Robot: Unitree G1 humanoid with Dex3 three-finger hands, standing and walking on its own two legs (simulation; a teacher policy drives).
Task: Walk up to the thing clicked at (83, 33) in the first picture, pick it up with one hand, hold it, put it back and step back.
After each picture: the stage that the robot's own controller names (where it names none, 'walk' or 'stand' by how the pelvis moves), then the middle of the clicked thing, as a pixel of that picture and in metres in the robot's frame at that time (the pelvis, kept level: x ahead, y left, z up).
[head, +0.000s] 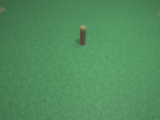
stand; (82, 35) +1.50 -0.01 -0.65
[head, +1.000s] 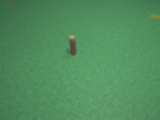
walk; (72, 45) +1.38 +0.20 -0.64
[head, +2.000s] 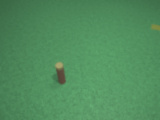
walk; (60, 73) +0.88 +0.26 -0.65
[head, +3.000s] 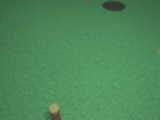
walk; (55, 115) +0.51 +0.20 -0.63
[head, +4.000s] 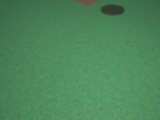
stand; out of the picture +0.39 +0.22 -0.65
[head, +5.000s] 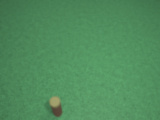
stand; (56, 107) +0.46 +0.16 -0.63
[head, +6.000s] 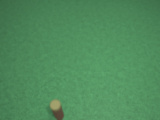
stand; (57, 110) +0.45 +0.19 -0.62
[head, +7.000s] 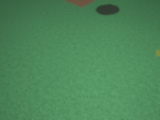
stand; out of the picture +0.41 +0.25 -0.64
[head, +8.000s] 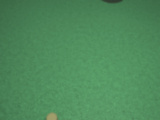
walk; out of the picture +0.41 +0.21 -0.64
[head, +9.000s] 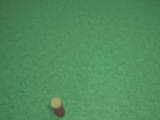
stand; (58, 108) +0.44 +0.19 -0.61
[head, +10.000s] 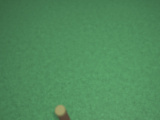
walk; (63, 115) +0.43 +0.21 -0.62
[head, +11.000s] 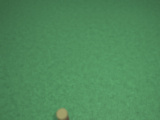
walk; (64, 119) +0.41 +0.17 -0.60
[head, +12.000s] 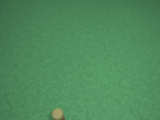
walk; (59, 119) +0.40 +0.18 -0.61
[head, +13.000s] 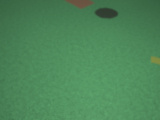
stand; out of the picture +0.42 +0.25 -0.66
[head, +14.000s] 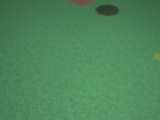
stand; out of the picture +0.40 +0.24 -0.65
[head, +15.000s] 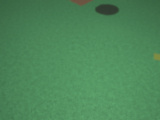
stand; out of the picture +0.38 +0.25 -0.66
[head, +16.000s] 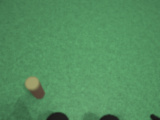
go down; (36, 89) +0.41 +0.26 -0.46
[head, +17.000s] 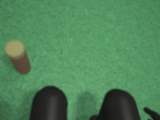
go down; (20, 59) +0.45 +0.29 -0.27
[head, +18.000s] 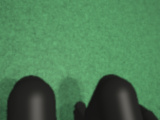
close in; out of the picture +0.43 +0.32 -0.20
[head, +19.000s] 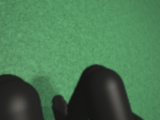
close; out of the picture +0.42 +0.34 -0.16
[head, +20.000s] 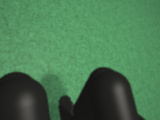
lift; out of the picture +0.39 +0.32 -0.16
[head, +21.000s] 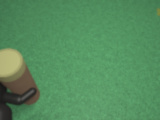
lift; (21, 82) +0.33 +0.20 +0.03
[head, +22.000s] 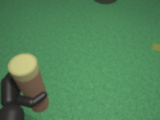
hold; (33, 87) +0.32 +0.17 +0.05
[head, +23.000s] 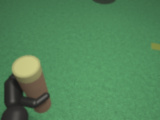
hold; (35, 88) +0.32 +0.17 +0.04
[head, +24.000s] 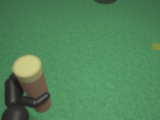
crouch; (36, 88) +0.32 +0.17 +0.04
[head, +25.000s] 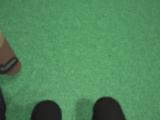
crouch; (1, 54) +0.43 +0.25 -0.04
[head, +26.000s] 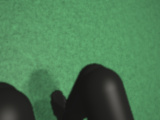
lower; out of the picture +0.44 +0.33 -0.17
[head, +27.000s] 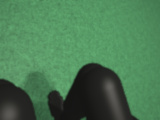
lower; out of the picture +0.43 +0.35 -0.17
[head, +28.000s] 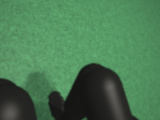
lower; out of the picture +0.43 +0.35 -0.17
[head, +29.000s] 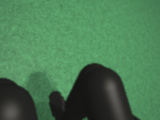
lower; out of the picture +0.43 +0.35 -0.17
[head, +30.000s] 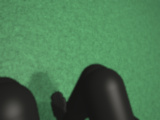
loosen; out of the picture +0.43 +0.35 -0.16
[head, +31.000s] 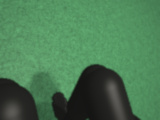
withdraw; out of the picture +0.43 +0.34 -0.17
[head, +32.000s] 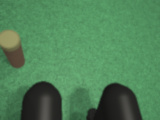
walk; (14, 52) +0.46 +0.29 -0.24
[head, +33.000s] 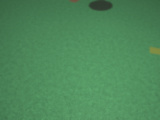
stand; out of the picture +0.39 +0.24 -0.59
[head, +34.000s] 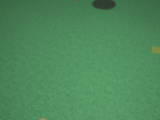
stand; out of the picture +0.41 +0.25 -0.60
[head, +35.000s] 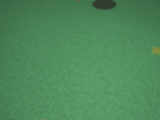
stand; out of the picture +0.40 +0.25 -0.60
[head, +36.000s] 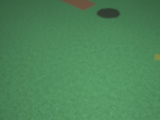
stand; out of the picture +0.43 +0.25 -0.65
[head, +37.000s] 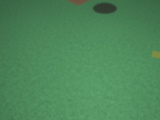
stand; out of the picture +0.38 +0.26 -0.66
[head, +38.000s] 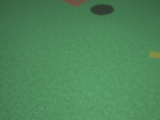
walk; out of the picture +0.38 +0.28 -0.66
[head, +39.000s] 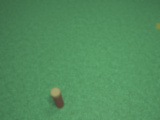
walk; (58, 98) +0.55 +0.23 -0.64
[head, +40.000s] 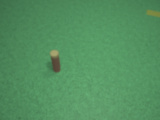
walk; (55, 61) +0.87 +0.22 -0.63
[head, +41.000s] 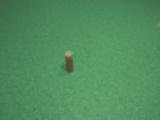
stand; (69, 62) +1.04 +0.19 -0.64
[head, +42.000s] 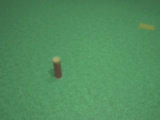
stand; (57, 67) +1.00 +0.24 -0.66
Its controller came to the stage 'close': yes
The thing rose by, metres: 0.69
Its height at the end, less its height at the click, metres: +0.00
